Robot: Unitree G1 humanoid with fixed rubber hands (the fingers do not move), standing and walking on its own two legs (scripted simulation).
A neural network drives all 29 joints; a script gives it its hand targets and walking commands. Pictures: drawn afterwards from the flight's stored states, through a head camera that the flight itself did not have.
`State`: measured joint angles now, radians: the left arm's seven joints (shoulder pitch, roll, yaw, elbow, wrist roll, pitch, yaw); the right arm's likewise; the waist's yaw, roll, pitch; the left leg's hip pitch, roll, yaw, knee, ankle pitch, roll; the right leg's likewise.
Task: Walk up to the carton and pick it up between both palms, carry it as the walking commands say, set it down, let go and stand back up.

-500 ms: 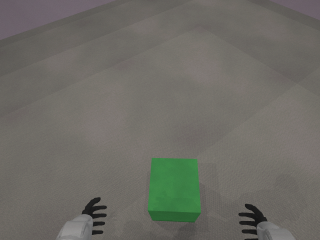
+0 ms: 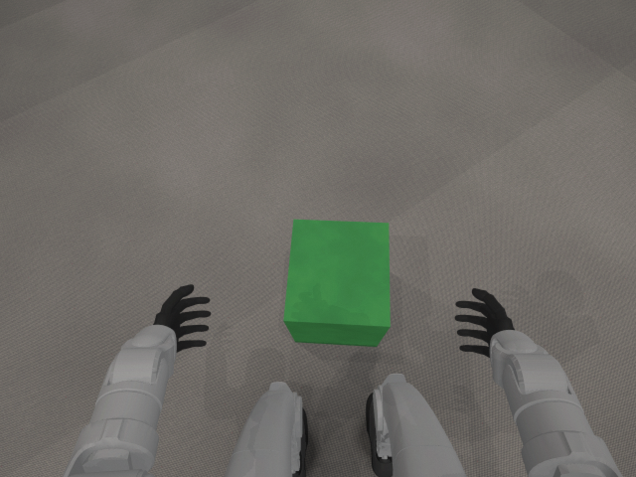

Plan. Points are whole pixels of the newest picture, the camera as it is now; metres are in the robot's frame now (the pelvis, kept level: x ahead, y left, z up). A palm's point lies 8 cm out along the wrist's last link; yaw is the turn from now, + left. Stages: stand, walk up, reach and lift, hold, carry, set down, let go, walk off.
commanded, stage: reach and lift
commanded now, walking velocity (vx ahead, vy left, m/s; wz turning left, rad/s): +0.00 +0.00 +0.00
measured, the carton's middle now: (338, 287) +0.49 -0.01 -0.55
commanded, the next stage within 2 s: none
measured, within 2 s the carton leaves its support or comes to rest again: neither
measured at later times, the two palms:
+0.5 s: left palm (204, 241) +0.45 +0.21 -0.13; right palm (467, 247) +0.42 -0.21 -0.13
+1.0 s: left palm (213, 221) +0.50 +0.22 -0.17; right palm (461, 227) +0.48 -0.23 -0.17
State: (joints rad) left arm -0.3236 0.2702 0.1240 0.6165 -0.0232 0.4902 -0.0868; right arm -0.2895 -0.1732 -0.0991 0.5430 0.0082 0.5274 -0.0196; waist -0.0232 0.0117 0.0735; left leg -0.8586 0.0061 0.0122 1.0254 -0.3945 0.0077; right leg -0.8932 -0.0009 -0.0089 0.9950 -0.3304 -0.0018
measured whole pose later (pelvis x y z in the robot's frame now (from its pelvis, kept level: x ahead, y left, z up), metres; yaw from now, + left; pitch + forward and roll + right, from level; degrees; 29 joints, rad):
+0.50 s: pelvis +0.00 +0.00 -0.03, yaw +1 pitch +34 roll +0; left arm -0.87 0.30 0.22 0.88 -0.03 0.22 -0.05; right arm -0.79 -0.20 -0.25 0.78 0.04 0.24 -0.06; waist -0.04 0.00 -0.02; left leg -1.32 -0.01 0.01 1.09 -0.36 0.01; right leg -1.36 -0.01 -0.01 1.07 -0.30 0.00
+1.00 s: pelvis +0.01 +0.00 -0.06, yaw +1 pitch +48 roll +1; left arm -1.03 0.31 0.33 0.90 0.02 0.10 -0.06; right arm -0.97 -0.25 -0.36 0.84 0.00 0.11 0.01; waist -0.03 0.01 -0.13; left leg -1.62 0.00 0.02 1.15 -0.36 0.01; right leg -1.66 -0.01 0.00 1.12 -0.29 0.00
